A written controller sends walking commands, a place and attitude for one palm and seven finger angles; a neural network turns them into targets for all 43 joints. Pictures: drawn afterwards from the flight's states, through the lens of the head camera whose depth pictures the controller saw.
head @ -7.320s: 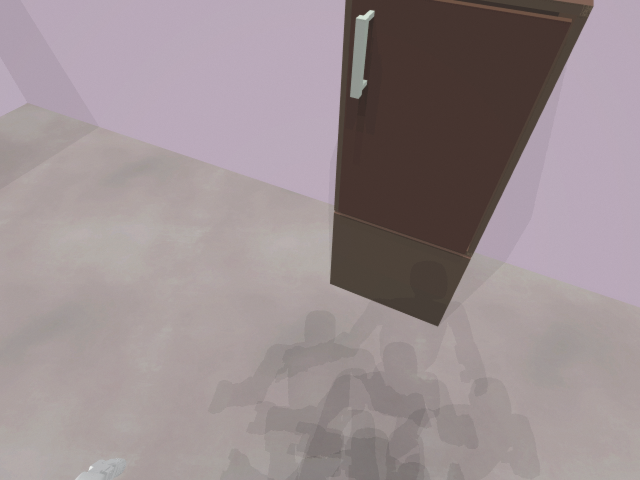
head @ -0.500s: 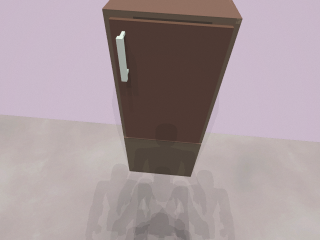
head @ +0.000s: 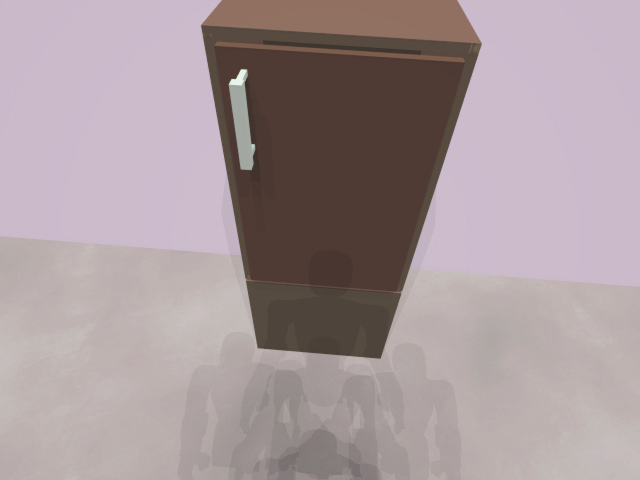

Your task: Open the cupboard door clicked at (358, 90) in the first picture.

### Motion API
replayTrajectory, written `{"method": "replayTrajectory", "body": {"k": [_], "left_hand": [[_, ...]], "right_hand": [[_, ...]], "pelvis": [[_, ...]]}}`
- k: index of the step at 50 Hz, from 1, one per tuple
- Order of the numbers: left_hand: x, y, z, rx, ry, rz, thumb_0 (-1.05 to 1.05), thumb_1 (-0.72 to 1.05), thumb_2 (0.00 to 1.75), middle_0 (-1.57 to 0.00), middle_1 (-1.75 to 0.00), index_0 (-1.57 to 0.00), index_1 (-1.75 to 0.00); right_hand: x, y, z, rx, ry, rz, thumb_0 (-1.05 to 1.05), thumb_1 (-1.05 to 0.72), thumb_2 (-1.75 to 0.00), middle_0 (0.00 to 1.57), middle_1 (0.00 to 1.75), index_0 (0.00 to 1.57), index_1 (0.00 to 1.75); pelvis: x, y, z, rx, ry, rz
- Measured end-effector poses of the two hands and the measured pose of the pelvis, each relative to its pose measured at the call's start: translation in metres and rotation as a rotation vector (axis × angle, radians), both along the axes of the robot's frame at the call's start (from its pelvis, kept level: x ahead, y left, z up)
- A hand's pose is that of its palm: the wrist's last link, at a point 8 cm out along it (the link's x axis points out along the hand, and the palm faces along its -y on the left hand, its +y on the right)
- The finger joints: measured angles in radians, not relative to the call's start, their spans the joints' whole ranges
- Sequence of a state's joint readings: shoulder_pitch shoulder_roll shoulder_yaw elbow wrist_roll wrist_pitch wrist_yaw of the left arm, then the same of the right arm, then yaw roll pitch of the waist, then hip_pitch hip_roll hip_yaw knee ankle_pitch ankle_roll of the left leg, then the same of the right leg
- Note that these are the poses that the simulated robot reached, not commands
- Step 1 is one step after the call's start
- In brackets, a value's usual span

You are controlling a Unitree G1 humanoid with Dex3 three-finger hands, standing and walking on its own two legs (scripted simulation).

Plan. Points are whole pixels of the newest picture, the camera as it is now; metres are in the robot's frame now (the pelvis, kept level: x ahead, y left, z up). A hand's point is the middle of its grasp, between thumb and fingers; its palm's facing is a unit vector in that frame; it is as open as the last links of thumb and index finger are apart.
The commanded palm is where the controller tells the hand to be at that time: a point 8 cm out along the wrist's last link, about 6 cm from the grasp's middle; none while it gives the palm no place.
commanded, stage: shuffle to correct the standing spot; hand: left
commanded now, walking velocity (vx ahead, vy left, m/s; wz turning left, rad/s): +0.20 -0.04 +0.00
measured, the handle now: (245, 121) +0.63 +0.17 +0.13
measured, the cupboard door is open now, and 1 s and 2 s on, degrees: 0 0 0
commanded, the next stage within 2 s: come to a stop and stand still in 0.22 s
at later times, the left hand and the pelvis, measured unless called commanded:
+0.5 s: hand out of the picture +0.03 +0.16 -0.19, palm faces +0.03 -0.99 -0.15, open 7.4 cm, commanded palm none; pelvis +0.08 +0.01 -0.01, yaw -2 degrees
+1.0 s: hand out of the picture +0.13 +0.17 -0.17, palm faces -0.02 -0.97 -0.23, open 7.4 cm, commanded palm none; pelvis +0.03 -0.01 -0.02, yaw -2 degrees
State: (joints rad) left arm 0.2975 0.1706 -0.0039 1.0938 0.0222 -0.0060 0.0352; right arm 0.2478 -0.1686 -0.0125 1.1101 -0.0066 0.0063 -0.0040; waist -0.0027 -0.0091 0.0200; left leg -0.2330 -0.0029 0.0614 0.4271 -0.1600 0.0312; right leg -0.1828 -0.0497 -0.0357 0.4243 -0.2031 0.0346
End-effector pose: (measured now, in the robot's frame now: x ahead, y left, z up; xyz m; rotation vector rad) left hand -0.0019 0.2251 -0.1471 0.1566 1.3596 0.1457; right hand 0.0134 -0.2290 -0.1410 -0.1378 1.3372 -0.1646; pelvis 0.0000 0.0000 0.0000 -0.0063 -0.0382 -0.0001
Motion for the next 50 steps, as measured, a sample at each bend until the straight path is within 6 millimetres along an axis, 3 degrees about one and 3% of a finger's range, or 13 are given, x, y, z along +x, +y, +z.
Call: {"method": "replayTrajectory", "body": {"k": [10,17,22,27,33,38,45,50], "left_hand": [[-0.020,-0.010,-0.005,-0.028,0.086,0.042,0.00,0.91,0.89,-0.20,-0.30,-0.20,-0.30],[-0.019,-0.017,-0.012,-0.053,0.147,0.081,0.00,0.91,0.89,-0.20,-0.30,-0.20,-0.30],[0.001,-0.017,-0.016,-0.066,0.186,0.066,0.00,0.91,0.89,-0.20,-0.30,-0.19,-0.30],[0.048,-0.015,-0.009,-0.041,0.125,0.039,0.01,0.91,0.89,-0.20,-0.30,-0.19,-0.30],[0.098,0.002,0.007,0.027,0.012,-0.010,0.02,0.93,0.89,-0.20,-0.30,-0.20,-0.30],[0.128,0.013,0.008,0.088,-0.085,-0.038,0.01,0.93,0.89,-0.20,-0.30,-0.20,-0.30],[0.136,0.004,0.007,0.085,-0.204,-0.096,0.01,0.92,0.90,-0.20,-0.30,-0.19,-0.30],[0.123,-0.006,0.003,0.032,-0.236,-0.084,0.00,0.91,0.89,-0.20,-0.30,-0.20,-0.30]], "right_hand": [[-0.016,0.005,-0.007,0.015,0.074,-0.036,0.00,-0.90,-0.90,0.20,0.30,0.20,0.29],[-0.004,0.010,-0.012,0.013,0.107,-0.050,0.00,-0.91,-0.90,0.20,0.30,0.20,0.29],[0.021,0.021,-0.011,0.002,0.082,-0.065,0.00,-0.91,-0.90,0.20,0.30,0.20,0.29],[0.040,0.029,-0.010,0.010,0.087,-0.077,0.01,-0.91,-0.90,0.20,0.30,0.20,0.29],[0.045,0.014,-0.003,-0.002,0.073,-0.111,0.02,-0.93,-0.90,0.20,0.30,0.20,0.29],[0.043,-0.005,-0.014,-0.007,0.052,-0.100,0.01,-0.92,-0.90,0.20,0.30,0.20,0.29],[0.061,-0.025,-0.008,-0.024,-0.097,-0.067,0.00,-0.91,-0.90,0.20,0.30,0.20,0.29],[0.068,-0.023,0.000,-0.038,-0.171,-0.015,0.00,-0.91,-0.90,0.20,0.30,0.20,0.29]], "pelvis": [[0.021,-0.002,-0.005,0.001,0.012,-0.011],[0.049,0.000,-0.012,-0.012,0.024,-0.011],[0.071,0.006,-0.014,0.000,0.025,-0.031],[0.082,0.006,-0.007,-0.001,0.023,-0.036],[0.076,0.003,0.002,-0.005,0.028,-0.051],[0.065,-0.009,-0.008,0.012,0.031,-0.050],[0.043,-0.014,-0.014,-0.001,0.009,-0.040],[0.030,-0.011,-0.015,-0.006,-0.010,-0.038]]}}
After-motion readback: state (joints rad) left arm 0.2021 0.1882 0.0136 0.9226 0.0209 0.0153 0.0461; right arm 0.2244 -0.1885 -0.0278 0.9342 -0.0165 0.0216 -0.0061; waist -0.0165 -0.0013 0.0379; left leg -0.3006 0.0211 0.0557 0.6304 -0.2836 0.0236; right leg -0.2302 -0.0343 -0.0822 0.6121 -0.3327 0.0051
